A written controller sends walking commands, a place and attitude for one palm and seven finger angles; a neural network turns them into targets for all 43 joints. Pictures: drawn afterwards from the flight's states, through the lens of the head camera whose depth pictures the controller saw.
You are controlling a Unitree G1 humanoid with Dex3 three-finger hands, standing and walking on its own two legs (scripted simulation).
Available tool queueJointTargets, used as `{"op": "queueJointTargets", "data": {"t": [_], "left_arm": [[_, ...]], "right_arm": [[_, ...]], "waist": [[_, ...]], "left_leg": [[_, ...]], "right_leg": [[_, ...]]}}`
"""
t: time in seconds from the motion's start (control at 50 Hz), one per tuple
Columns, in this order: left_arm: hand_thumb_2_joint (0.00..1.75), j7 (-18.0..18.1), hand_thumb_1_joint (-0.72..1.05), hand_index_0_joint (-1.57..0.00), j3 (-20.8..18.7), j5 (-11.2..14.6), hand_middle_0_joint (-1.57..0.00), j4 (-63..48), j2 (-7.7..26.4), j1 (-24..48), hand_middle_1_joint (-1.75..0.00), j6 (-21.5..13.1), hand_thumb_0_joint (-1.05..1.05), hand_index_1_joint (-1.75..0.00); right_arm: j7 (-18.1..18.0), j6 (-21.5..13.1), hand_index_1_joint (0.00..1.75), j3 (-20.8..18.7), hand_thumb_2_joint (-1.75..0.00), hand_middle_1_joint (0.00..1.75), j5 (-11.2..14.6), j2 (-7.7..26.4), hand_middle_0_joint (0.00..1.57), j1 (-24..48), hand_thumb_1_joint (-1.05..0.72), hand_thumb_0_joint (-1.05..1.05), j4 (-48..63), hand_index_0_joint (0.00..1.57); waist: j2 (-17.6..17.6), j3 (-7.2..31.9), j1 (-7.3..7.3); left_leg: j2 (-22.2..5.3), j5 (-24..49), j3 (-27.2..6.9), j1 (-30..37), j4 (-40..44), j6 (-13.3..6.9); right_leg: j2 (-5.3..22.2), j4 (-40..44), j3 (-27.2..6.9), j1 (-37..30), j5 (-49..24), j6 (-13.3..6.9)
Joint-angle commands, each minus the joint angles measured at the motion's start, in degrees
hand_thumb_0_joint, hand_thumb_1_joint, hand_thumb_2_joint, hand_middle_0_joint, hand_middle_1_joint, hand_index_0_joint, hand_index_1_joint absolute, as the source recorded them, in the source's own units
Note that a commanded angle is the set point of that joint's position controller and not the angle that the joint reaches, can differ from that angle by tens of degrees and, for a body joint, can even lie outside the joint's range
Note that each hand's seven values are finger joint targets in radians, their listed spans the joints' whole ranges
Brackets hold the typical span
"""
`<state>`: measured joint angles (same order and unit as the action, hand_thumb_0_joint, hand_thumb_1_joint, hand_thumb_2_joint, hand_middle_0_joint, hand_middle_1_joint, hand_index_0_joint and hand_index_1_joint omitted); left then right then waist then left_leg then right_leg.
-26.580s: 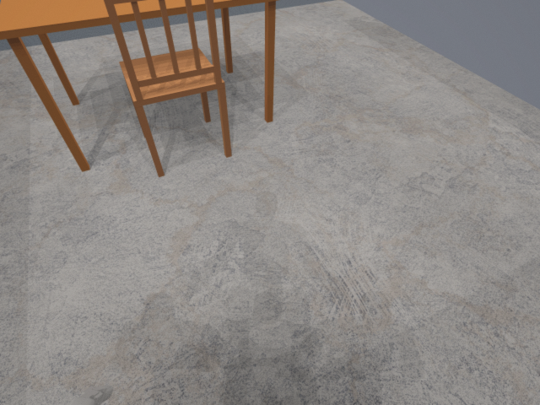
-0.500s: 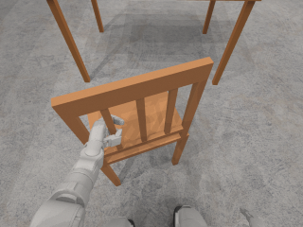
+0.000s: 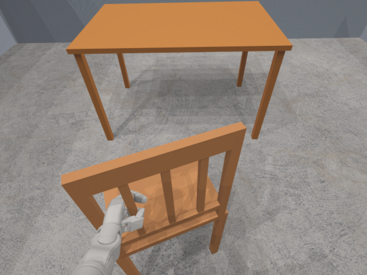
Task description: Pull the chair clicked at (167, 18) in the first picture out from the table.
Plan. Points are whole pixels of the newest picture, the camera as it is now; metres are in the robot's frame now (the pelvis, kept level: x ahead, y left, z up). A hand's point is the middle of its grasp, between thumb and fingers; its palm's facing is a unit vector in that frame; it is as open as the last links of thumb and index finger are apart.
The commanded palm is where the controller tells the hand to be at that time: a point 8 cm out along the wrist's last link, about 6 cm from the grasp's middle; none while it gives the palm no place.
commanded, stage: stop walking, hand still on the chair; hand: left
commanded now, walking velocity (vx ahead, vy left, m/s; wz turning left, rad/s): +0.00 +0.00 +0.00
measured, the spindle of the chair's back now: (168, 198) +0.34 +0.06 -0.08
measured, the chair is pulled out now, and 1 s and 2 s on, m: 0.68 0.68 0.68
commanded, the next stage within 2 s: open the thumb and straighten the fingers in 0.56 s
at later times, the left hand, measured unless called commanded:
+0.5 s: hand (137, 217) +0.27 +0.13 -0.06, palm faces -0.01 -0.98 -0.19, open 5.4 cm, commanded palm +0.26 +0.18 -0.05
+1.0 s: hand (136, 216) +0.28 +0.13 -0.06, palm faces -0.02 -0.98 -0.18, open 10.7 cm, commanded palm +0.26 +0.19 -0.04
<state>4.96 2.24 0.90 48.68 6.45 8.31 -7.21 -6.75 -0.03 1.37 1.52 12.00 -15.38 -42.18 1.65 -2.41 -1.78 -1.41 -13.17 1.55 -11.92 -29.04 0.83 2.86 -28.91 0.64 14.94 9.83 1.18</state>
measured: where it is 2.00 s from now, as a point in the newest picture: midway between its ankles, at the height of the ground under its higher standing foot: outside the picture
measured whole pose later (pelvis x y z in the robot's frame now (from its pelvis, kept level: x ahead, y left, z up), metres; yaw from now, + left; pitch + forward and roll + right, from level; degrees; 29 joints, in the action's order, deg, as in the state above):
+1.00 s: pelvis +0.03 +0.00 -0.01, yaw +2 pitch +5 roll +0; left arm 3.4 4.3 1.9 20.1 9.3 -5.5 1.6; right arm -3.2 -4.4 0.3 2.5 15.4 -12.9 -34.9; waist 1.7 1.2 -2.5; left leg -1.3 -19.0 -0.4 -24.4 -38.6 1.0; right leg 3.4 -37.8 2.3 26.3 16.1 1.4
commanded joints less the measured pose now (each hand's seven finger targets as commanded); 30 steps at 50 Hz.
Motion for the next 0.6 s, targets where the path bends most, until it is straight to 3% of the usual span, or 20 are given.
{"op": "queueJointTargets", "data": {"t": [0.0,0.06,0.08,0.1,0.14,0.28,0.3,0.38,0.42,0.58], "left_arm": [[0.90,0.43,0.90,-0.50,-1.19,-0.86,-0.50,-11.70,8.15,13.24,-1.45,-3.12,0.00,-1.45],[0.90,0.77,0.90,-0.50,-1.02,-1.11,-0.50,-13.53,7.78,12.71,-1.45,-2.98,0.00,-1.45],[0.90,0.78,0.90,-0.50,-0.89,-1.09,-0.50,-14.36,7.47,12.32,-1.45,-2.96,0.00,-1.45],[0.90,0.80,0.90,-0.50,-0.87,-1.03,-0.50,-14.75,7.99,11.41,-1.45,-2.90,0.00,-1.45],[0.90,0.86,0.90,-0.50,-0.60,-1.25,-0.50,-16.16,7.38,10.13,-1.45,-2.75,0.00,-1.45],[0.90,0.69,0.90,-0.50,-0.14,-1.01,-0.50,-19.55,7.27,6.46,-1.45,-1.93,0.00,-1.45],[0.90,0.68,0.90,-0.50,-0.29,-0.94,-0.50,-19.97,8.05,5.65,-1.45,-1.81,0.00,-1.45],[0.90,0.65,0.90,-0.50,-0.24,-0.74,-0.50,-20.57,7.62,4.30,-1.45,-1.25,0.00,-1.45],[0.90,0.80,0.90,-0.50,-0.68,-0.63,-0.50,-21.21,8.34,4.14,-1.45,-1.04,0.00,-1.45],[0.90,0.81,0.90,-0.50,-0.67,-0.40,-0.50,-21.27,8.14,3.49,-1.45,-0.28,0.00,-1.45]], "right_arm": [[-0.52,-3.54,0.30,-1.80,-0.90,0.30,0.11,6.63,0.20,5.46,-0.90,0.00,7.77,0.20],[-0.56,-3.48,0.30,-1.67,-0.90,0.30,0.21,6.52,0.20,5.65,-0.90,0.00,8.59,0.20],[-0.60,-3.55,0.30,-1.63,-0.90,0.30,0.17,6.34,0.20,5.86,-0.90,0.00,8.78,0.20],[-0.69,-3.74,0.30,-1.76,-0.90,0.30,0.21,6.89,0.20,5.62,-0.90,0.00,8.44,0.20],[-0.64,-3.84,0.30,-1.63,-0.90,0.30,0.05,6.65,0.20,6.10,-0.90,0.00,9.15,0.20],[-0.67,-3.63,0.30,-1.80,-0.90,0.30,-0.18,6.71,0.20,7.16,-0.90,0.00,9.73,0.20],[-0.72,-3.59,0.30,-1.98,-0.90,0.30,-0.09,6.99,0.20,6.98,-0.90,0.00,9.40,0.20],[-0.70,-2.95,0.30,-1.87,-0.90,0.30,-0.18,6.57,0.20,7.53,-0.90,0.00,9.98,0.20],[-0.78,-2.79,0.30,-1.87,-0.90,0.30,-0.09,6.77,0.20,7.34,-0.90,0.00,9.95,0.20],[-0.86,-1.77,0.30,-1.61,-0.90,0.30,-0.02,6.52,0.20,8.27,-0.90,0.00,10.84,0.20]], "waist": [[-2.55,6.09,0.97],[-4.27,6.65,1.25],[-4.89,7.40,1.28],[-2.81,7.66,1.07],[-2.00,9.74,1.40],[-3.91,11.39,1.21],[-2.23,11.34,1.06],[-4.23,11.62,1.12],[-2.68,11.42,1.04],[-3.82,10.70,1.19]], "left_leg": [[-3.70,-6.72,-4.83,1.74,8.15,-2.87],[-3.81,-7.68,-4.85,1.60,8.74,-2.94],[-3.84,-4.99,-4.39,2.55,8.24,-2.91],[-4.12,-3.50,-4.70,2.89,8.93,-2.78],[-4.55,0.56,-4.68,3.26,9.19,-2.78],[-4.69,10.40,-3.72,5.55,7.34,-1.90],[-4.52,10.71,-3.42,5.81,7.39,-1.82],[-4.16,8.89,-3.01,5.90,6.70,-1.57],[-4.10,8.71,-3.04,5.64,7.19,-1.52],[-4.04,6.30,-3.09,5.53,7.38,-1.67]], "right_leg": [[3.25,10.32,-5.02,1.86,14.64,-1.98],[2.56,9.80,-4.89,1.81,14.01,-1.99],[2.75,9.63,-5.11,1.35,11.57,-2.07],[2.52,8.85,-4.29,0.98,9.47,-2.03],[2.18,6.78,-3.74,-1.22,4.45,-1.91],[3.19,5.30,-3.74,-3.29,-7.61,-2.25],[3.23,5.63,-3.77,-3.33,-8.19,-2.29],[3.74,6.48,-4.53,-3.79,-8.90,-2.50],[3.66,6.69,-4.28,-3.92,-8.18,-2.54],[3.69,8.37,-4.33,-3.04,-4.49,-2.42]]}}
